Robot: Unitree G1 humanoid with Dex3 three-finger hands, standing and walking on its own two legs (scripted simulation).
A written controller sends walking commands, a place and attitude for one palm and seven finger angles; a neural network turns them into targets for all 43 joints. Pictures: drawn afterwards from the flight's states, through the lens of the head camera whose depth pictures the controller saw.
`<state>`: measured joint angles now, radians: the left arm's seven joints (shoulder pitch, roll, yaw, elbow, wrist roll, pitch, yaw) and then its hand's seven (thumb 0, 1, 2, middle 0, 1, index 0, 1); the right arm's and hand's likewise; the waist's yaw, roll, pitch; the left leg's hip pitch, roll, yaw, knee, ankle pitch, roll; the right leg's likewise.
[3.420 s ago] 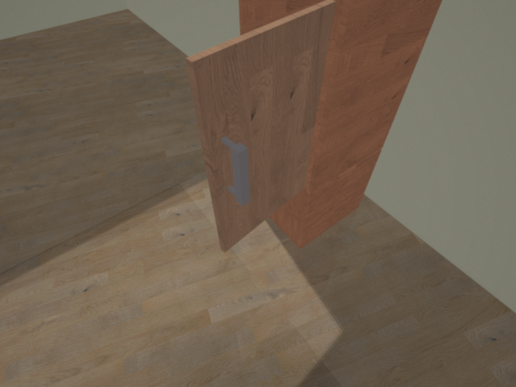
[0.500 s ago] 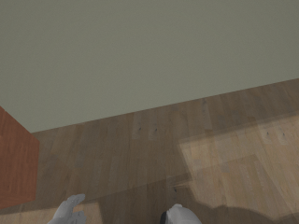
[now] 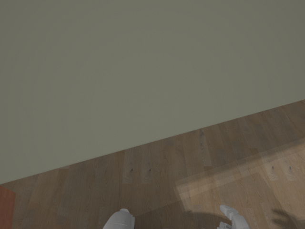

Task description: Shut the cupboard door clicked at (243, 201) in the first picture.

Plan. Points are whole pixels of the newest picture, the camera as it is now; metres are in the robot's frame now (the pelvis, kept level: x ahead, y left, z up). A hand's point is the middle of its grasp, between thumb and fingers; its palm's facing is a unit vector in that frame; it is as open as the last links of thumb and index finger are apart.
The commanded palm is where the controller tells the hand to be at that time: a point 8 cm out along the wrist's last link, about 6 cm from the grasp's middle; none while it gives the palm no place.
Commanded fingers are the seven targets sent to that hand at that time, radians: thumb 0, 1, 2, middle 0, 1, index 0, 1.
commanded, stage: walk to a spot facing it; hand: left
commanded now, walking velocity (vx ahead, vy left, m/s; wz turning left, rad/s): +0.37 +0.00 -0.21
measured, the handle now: out of the picture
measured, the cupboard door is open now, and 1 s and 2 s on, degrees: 97 97 97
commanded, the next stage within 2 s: turn to face it in 0.34 s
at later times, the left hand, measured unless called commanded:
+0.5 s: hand (127, 146) +0.41 +0.15 -0.17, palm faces -0.22 -0.94 -0.25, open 7.4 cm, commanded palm none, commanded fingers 0.00 0.90 0.90 -0.20 -0.30 -0.20 -0.30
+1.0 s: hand (128, 138) +0.45 +0.16 -0.18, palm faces +0.07 -0.98 -0.19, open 7.3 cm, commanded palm none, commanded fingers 0.00 0.90 0.90 -0.20 -0.30 -0.20 -0.30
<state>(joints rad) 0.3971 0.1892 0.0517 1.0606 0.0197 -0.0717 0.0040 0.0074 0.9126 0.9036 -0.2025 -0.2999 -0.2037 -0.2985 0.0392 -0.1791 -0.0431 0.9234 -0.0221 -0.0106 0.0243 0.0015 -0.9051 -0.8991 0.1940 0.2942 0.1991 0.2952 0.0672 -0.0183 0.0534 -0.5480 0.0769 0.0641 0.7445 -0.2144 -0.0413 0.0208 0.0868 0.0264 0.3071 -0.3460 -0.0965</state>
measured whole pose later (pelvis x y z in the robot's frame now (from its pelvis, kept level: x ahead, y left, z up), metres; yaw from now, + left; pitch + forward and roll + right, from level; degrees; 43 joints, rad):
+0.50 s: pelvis +0.24 -0.03 -0.02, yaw -11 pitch +0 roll +2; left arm 0.11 0.25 0.08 0.94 0.04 -0.03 -0.04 0.01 0.91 0.90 -0.20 -0.30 -0.20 -0.30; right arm 0.44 -0.21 -0.04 1.09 -0.02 -0.03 -0.01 0.00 -0.91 -0.90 0.20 0.29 0.20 0.30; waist -0.05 -0.02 0.07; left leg -0.08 0.12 0.22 0.66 -0.48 -0.05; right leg -0.44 -0.06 -0.10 0.62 -0.15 -0.07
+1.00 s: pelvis +0.36 -0.04 -0.01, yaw +3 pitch +2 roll -2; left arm 0.12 0.23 0.08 0.96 0.02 0.04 0.02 0.00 0.91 0.90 -0.20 -0.30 -0.20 -0.30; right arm 0.23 -0.17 -0.04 0.95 -0.03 0.00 -0.02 0.00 -0.91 -0.90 0.20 0.29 0.20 0.30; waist -0.03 -0.04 0.05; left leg -0.38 0.02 0.06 0.59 -0.25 0.06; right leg -0.47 -0.05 -0.04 1.13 -0.45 0.07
